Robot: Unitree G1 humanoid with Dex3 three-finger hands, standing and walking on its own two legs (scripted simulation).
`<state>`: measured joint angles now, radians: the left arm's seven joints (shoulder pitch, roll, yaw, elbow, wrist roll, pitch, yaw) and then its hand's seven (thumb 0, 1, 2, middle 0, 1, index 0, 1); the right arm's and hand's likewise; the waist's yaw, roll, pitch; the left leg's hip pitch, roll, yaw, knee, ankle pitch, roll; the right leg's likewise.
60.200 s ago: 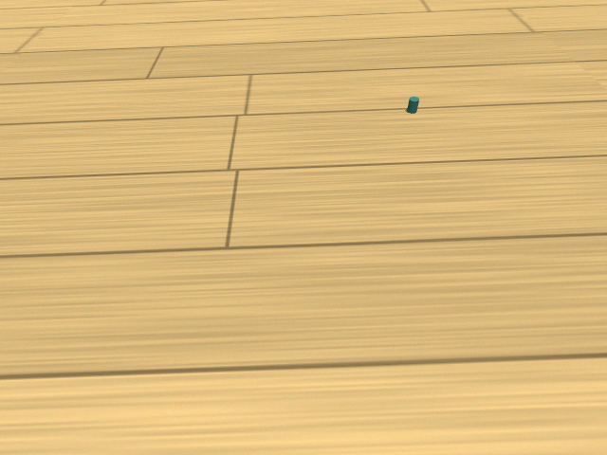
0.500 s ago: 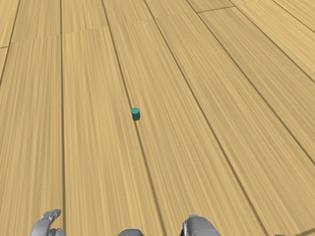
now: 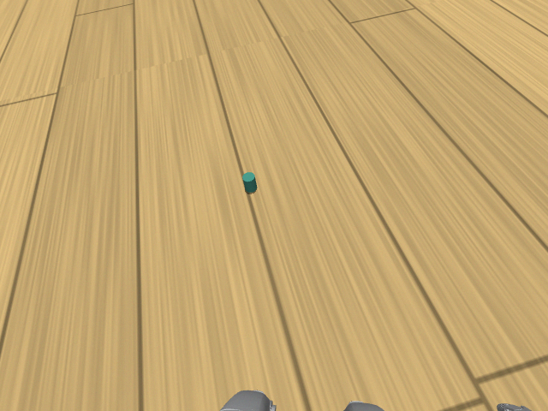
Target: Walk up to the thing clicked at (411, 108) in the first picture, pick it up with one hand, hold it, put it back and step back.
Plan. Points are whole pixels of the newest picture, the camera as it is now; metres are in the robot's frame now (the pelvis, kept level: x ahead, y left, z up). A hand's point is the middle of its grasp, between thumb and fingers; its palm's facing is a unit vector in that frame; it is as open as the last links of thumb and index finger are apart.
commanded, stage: step back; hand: left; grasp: from above
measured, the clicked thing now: (249, 182) +1.10 +0.23 -0.72
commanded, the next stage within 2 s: stand in 1.06 s
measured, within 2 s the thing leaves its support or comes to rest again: neither
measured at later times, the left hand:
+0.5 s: hand out of the picture +0.00 +0.27 -0.14, palm faces +0.05 -0.92 -0.38, open 7.4 cm
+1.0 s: hand out of the picture +0.11 +0.30 -0.14, palm faces +0.00 -0.93 -0.37, open 7.4 cm
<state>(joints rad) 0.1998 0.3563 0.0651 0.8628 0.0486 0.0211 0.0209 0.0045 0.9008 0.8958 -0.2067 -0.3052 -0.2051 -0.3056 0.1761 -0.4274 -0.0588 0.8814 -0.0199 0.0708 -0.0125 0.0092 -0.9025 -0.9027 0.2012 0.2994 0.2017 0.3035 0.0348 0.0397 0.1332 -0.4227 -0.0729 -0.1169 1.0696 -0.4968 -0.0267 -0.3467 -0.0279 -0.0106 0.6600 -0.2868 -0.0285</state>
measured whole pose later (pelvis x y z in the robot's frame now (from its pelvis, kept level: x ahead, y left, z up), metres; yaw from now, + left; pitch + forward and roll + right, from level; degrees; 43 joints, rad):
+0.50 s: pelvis -0.04 +0.01 +0.00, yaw +1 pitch -3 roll +0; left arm 0.24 0.34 0.06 1.00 0.04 -0.03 -0.01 0.00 0.90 0.90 -0.20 -0.30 -0.20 -0.31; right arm 0.19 -0.38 -0.06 0.99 -0.03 0.02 0.02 0.01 -0.90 -0.90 0.20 0.30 0.20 0.30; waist 0.04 0.04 0.06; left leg -0.31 0.00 -0.06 0.82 -0.49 0.01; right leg -0.26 0.02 -0.01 0.57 -0.27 -0.04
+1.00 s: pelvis +0.00 +0.04 +0.01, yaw +0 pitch -2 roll +0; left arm 0.08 0.37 0.02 1.04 0.01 -0.02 0.01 0.00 0.91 0.90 -0.20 -0.30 -0.20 -0.30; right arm 0.06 -0.33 -0.04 1.06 -0.01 -0.01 0.00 0.01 -0.90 -0.90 0.20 0.30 0.20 0.30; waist 0.01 -0.01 0.07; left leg -0.18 0.02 0.05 0.51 -0.29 0.00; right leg -0.19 -0.01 0.05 0.51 -0.29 0.02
